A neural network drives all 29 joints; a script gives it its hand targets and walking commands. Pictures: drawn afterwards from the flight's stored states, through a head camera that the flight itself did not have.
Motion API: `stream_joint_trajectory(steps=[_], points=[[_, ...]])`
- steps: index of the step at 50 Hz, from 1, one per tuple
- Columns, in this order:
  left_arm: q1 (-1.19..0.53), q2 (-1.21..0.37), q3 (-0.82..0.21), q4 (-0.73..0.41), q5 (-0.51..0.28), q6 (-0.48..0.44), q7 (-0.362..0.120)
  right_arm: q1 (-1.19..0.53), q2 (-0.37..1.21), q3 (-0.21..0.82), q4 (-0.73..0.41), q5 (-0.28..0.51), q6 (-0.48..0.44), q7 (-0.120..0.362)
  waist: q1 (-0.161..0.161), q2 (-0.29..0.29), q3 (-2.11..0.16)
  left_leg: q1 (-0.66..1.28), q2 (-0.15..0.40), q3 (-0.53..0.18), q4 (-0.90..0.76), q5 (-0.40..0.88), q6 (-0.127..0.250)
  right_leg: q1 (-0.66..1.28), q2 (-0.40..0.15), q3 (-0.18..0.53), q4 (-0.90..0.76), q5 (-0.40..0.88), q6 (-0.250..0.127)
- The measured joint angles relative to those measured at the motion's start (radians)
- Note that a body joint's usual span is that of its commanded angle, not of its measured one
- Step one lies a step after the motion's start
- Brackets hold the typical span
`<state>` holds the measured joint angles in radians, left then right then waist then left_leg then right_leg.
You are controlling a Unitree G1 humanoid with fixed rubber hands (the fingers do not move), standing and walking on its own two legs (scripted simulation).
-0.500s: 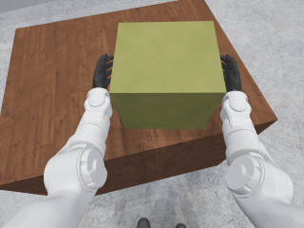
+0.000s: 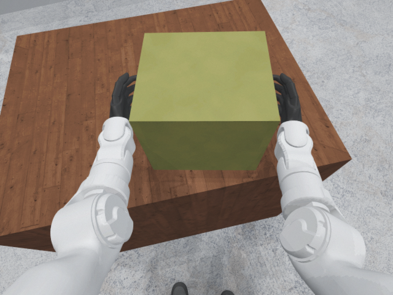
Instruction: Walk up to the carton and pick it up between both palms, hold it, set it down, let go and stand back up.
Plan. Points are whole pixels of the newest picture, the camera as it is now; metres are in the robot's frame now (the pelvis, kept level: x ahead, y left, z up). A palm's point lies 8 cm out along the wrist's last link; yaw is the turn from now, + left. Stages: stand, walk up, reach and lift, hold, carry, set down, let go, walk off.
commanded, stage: reach and lift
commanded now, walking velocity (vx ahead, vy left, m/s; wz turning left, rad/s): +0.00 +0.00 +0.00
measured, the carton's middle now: (204, 106) +0.51 +0.01 +0.01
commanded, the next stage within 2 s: none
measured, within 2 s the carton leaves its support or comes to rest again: leaves its support in 1.32 s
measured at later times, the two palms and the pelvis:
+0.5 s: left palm (121, 114) +0.46 +0.18 +0.04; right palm (288, 116) +0.46 -0.15 +0.04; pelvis +0.00 +0.00 +0.00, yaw +0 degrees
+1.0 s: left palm (124, 123) +0.44 +0.17 +0.05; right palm (298, 127) +0.43 -0.16 +0.05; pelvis -0.01 +0.00 +0.00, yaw +0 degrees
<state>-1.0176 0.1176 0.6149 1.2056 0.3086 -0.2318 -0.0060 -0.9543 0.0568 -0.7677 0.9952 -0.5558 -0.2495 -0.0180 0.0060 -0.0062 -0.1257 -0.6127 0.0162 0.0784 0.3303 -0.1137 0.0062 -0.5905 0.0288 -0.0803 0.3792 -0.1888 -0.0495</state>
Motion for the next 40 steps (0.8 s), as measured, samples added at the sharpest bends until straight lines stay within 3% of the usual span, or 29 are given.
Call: stream_joint_trajectory(steps=[25,40], points=[[0.001,-0.016,0.016,0.001,0.018,-0.012,0.005,0.009,-0.005,-0.021,0.017,-0.007,-0.040,-0.007,0.009,-0.005,-0.019,-0.022,0.002,0.007,0.018,-0.010,0.004,-0.019,0.000,0.005,0.007,-0.001,-0.002],[0.044,-0.040,-0.012,-0.001,0.021,-0.108,0.022,0.043,-0.043,-0.014,0.109,-0.009,-0.194,-0.028,0.014,-0.016,-0.057,-0.041,0.005,0.004,0.019,-0.002,0.002,-0.031,0.003,-0.001,-0.006,0.014,-0.003]])
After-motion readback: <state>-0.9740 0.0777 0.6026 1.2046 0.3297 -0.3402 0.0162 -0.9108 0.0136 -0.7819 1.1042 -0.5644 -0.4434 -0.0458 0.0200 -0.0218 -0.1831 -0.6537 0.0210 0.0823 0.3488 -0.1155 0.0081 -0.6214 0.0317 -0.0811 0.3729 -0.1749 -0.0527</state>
